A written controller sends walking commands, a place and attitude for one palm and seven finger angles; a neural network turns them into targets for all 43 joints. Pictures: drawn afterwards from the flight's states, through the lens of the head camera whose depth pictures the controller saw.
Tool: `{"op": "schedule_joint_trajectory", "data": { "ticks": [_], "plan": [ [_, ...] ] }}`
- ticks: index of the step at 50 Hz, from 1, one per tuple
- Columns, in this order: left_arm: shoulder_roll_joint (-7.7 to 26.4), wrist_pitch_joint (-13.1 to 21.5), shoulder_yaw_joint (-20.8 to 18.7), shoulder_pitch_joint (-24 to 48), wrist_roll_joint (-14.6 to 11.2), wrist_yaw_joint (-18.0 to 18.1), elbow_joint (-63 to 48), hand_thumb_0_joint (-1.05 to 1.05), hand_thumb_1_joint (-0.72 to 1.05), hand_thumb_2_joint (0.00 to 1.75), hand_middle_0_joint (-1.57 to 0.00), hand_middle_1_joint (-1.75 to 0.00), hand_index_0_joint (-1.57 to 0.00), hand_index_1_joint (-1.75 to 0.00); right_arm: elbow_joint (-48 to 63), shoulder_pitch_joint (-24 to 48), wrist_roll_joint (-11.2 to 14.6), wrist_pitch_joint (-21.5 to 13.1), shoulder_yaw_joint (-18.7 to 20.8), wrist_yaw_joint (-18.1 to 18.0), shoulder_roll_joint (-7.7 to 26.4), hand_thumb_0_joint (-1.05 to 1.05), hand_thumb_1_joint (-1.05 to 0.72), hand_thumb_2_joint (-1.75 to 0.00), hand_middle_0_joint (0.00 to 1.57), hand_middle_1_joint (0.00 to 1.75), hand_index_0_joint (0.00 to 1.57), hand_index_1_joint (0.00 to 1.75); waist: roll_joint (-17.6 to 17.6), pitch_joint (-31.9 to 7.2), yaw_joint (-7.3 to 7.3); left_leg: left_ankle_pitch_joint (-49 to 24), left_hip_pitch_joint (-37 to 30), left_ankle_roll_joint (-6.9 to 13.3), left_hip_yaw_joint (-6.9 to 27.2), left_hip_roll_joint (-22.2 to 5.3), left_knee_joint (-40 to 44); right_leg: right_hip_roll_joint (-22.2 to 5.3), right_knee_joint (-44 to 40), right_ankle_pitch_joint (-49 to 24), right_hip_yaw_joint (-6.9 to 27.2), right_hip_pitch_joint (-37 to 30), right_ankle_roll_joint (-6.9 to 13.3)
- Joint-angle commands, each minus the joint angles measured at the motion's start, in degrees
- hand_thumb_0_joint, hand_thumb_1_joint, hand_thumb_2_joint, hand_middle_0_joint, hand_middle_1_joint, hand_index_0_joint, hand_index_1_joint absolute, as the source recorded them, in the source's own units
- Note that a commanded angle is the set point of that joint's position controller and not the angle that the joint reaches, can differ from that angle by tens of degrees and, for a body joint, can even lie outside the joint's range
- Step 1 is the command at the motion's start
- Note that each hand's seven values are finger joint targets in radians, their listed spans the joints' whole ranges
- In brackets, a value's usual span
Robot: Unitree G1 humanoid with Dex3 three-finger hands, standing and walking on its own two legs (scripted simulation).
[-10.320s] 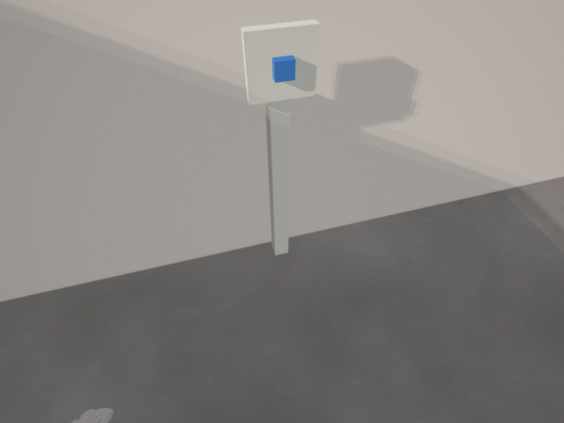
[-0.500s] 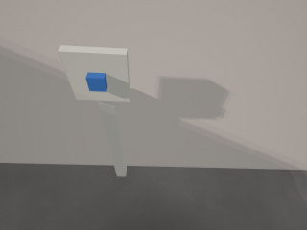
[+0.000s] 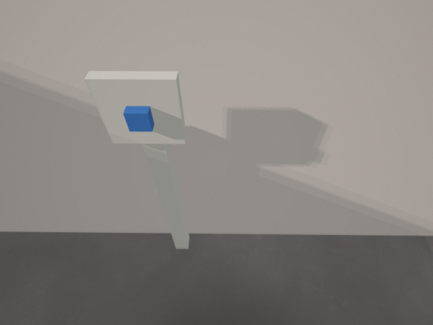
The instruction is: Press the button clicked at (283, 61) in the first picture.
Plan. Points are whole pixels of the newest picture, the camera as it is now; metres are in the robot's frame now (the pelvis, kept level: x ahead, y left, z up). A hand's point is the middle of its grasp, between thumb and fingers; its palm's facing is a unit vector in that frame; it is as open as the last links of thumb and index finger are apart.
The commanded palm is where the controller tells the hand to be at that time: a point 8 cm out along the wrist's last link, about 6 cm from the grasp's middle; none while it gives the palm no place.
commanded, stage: come to a stop and stand still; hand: left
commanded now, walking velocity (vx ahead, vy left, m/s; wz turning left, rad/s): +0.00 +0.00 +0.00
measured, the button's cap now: (139, 118) +0.51 +0.20 +0.09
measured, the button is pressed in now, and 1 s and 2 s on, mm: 0 0 0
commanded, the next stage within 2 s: look again from close up in 0.36 s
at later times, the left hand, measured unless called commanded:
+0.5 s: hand out of the picture -0.02 +0.18 -0.16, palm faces +0.00 -0.98 -0.21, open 7.4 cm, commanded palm none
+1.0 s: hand out of the picture -0.01 +0.16 -0.17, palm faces +0.02 -0.98 -0.19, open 7.3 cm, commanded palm none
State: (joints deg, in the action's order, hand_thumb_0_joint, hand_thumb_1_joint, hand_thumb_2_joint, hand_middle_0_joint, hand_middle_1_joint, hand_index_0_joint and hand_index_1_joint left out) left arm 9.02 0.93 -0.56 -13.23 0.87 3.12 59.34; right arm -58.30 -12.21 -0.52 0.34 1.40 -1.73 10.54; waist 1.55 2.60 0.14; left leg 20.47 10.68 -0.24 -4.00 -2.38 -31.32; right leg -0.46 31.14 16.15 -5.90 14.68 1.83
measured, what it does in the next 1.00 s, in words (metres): stands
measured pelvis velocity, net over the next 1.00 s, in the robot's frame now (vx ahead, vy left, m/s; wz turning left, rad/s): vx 0.00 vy -0.01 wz -0.01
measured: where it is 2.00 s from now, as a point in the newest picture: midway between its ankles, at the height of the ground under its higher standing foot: outside the picture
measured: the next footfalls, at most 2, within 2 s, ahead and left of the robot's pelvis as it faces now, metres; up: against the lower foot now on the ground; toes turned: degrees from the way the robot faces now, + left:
none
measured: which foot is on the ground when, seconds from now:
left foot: down 0.00-1.00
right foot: down 0.00-1.00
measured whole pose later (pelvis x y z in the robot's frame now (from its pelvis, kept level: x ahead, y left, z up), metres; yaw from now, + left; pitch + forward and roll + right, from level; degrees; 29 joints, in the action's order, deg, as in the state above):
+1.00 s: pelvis +0.00 -0.01 +0.01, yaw -1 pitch -1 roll +1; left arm 8.0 1.2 0.6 -15.7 0.6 1.8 65.6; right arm -65.3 -16.4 -1.1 -0.9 -1.1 -2.0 7.4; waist 0.5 1.9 -0.6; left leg 17.2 7.2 -1.2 -4.7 -2.4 -25.4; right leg 0.0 27.7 14.6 -5.2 12.6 2.6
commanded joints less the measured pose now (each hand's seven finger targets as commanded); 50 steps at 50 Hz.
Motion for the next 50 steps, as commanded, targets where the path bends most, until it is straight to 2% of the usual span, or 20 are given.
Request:
{"op": "schedule_joint_trajectory", "data": {
  "ticks": [1,2,3,6,8,11,13,16,22,31,36,39,44,50],
  "plan": [
    [7.53,0.66,-0.83,-0.99,-0.29,-0.33,-3.89,0.00,0.90,0.90,-0.20,-0.30,-0.20,-0.30,3.33,-6.66,-0.46,-1.13,0.27,0.57,4.02,0.00,-0.90,-0.90,0.20,0.30,0.20,0.30,1.14,-2.10,1.60,-12.26,1.05,1.96,4.95,-4.41,6.03,-7.02,-3.98,-12.12,7.37,-0.44,1.79],
    [7.18,0.16,-0.65,-0.98,-0.22,-0.56,-3.86,0.00,0.90,0.90,-0.20,-0.30,-0.20,-0.30,3.74,-5.46,-0.58,-1.30,0.08,0.53,4.56,0.00,-0.90,-0.90,0.20,0.30,0.20,0.30,4.05,-0.38,0.81,-13.14,2.91,2.51,6.35,-5.33,8.11,-5.69,-3.80,-7.67,6.09,-0.60,1.14],
    [6.97,-0.23,-0.42,-1.36,-0.17,-0.78,-3.71,0.00,0.90,0.90,-0.20,-0.30,-0.20,-0.30,4.37,-4.14,-0.54,-1.25,-0.19,0.50,4.97,0.00,-0.90,-0.90,0.20,0.30,0.20,0.30,3.45,1.86,0.12,-10.16,5.04,2.86,6.93,-5.64,9.70,-4.77,-4.52,-3.70,5.75,-0.52,0.75],
    [6.90,-0.22,-0.06,-2.02,-0.08,-1.28,-2.99,0.00,0.90,0.90,-0.20,-0.30,-0.20,-0.30,4.75,-4.10,-0.58,-1.21,-0.39,0.63,5.39,0.00,-0.90,-0.90,0.20,0.30,0.20,0.30,-2.13,2.91,-0.10,-1.97,6.52,2.84,6.46,-4.25,11.45,-4.90,-7.89,2.16,7.35,-0.60,0.60],
    [7.32,-0.26,-0.04,-1.80,-0.11,-1.46,-2.82,0.00,0.90,0.90,-0.20,-0.30,-0.20,-0.30,4.16,-5.13,-0.75,-1.07,-0.54,0.76,5.34,0.00,-0.90,-0.90,0.20,0.30,0.20,0.30,-3.68,4.40,0.30,1.44,6.27,2.60,5.72,-3.11,11.99,-5.33,-10.13,7.24,8.90,1.67,0.82],
    [7.60,-0.16,-0.07,-2.32,-0.16,-1.63,-2.39,0.00,0.90,0.90,-0.20,-0.30,-0.20,-0.30,3.00,-6.36,-0.86,-1.17,-0.84,0.88,5.45,0.00,-0.90,-0.90,0.20,0.30,0.20,0.30,-2.04,2.90,0.28,1.57,5.45,2.58,5.46,-2.82,12.61,-5.44,-10.64,8.10,9.04,1.26,0.76],
    [7.73,-0.01,0.01,-2.70,-0.24,-1.70,-1.80,0.00,0.90,0.90,-0.20,-0.30,-0.20,-0.30,2.19,-7.04,-0.82,-1.25,-1.05,0.87,5.20,0.00,-0.90,-0.90,0.20,0.30,0.20,0.30,-2.54,2.62,0.30,1.24,5.35,2.45,5.09,-2.67,12.49,-5.72,-11.12,8.40,9.38,1.03,0.89],
    [7.28,0.12,0.15,-3.34,-0.32,-1.70,-0.92,0.00,0.90,0.90,-0.20,-0.30,-0.20,-0.30,0.61,-7.74,-0.75,-1.49,-1.30,0.80,4.86,0.00,-0.90,-0.90,0.20,0.30,0.20,0.30,-1.38,2.29,-0.07,0.47,5.60,2.48,5.38,-3.06,13.08,-5.59,-10.53,6.25,9.01,-0.06,0.88],
    [6.41,0.54,0.46,-4.43,-0.47,-1.67,1.59,0.00,0.90,0.90,-0.20,-0.30,-0.20,-0.30,-2.55,-9.86,-0.44,-1.82,-1.76,0.57,3.57,0.00,-0.90,-0.90,0.20,0.30,0.20,0.30,-2.76,1.30,-0.09,-3.68,4.49,2.17,4.64,-3.16,12.21,-6.19,-10.27,2.11,8.66,-1.84,1.10],
    [5.03,0.89,0.49,-5.74,-0.51,-1.35,4.07,0.00,0.90,0.90,-0.20,-0.30,-0.20,-0.30,-5.77,-11.01,-0.27,-2.14,-1.89,0.03,1.91,0.00,-0.90,-0.90,0.20,0.30,0.20,0.30,-0.64,0.61,-0.21,-8.88,2.59,1.79,3.88,-3.83,11.30,-6.13,-8.79,-6.07,8.05,-3.54,1.34],
    [4.31,0.95,0.54,-6.34,-0.42,-1.21,4.90,0.00,0.90,0.90,-0.20,-0.30,-0.20,-0.30,-6.41,-10.69,-0.20,-2.29,-1.85,-0.30,1.34,0.00,-0.90,-0.90,0.20,0.30,0.20,0.30,-0.77,0.93,-0.33,-11.41,1.68,1.76,3.72,-4.14,10.94,-6.15,-7.95,-10.74,7.69,-3.94,1.34],
    [4.31,0.93,0.55,-6.34,-0.34,-1.19,5.04,0.00,0.90,0.90,-0.20,-0.30,-0.20,-0.30,-6.52,-10.55,-0.22,-2.00,-1.71,-0.34,1.11,0.00,-0.90,-0.90,0.20,0.30,0.20,0.30,-2.59,1.74,-0.12,-10.43,1.49,1.58,3.38,-4.02,10.61,-6.19,-8.56,-10.54,7.81,-3.40,1.35],
    [4.40,0.92,0.44,-6.24,-0.28,-1.17,4.89,0.00,0.90,0.90,-0.20,-0.30,-0.20,-0.30,-6.44,-9.92,-0.25,-1.93,-1.58,-0.38,1.03,0.00,-0.90,-0.90,0.20,0.30,0.20,0.30,-1.49,1.79,-0.09,-10.61,0.91,1.46,3.30,-3.95,10.64,-6.06,-8.93,-10.65,8.15,-3.14,1.33],
    [4.63,1.01,0.27,-6.16,-0.27,-1.20,4.69,0.00,0.90,0.90,-0.20,-0.30,-0.20,-0.30,-6.52,-9.30,-0.31,-2.00,-1.54,-0.43,1.27,0.00,-0.90,-0.90,0.20,0.30,0.20,0.30,-2.01,1.12,-0.18,-12.21,0.20,1.34,3.08,-4.01,10.35,-6.43,-8.85,-13.33,7.80,-4.04,1.37]
  ]
}}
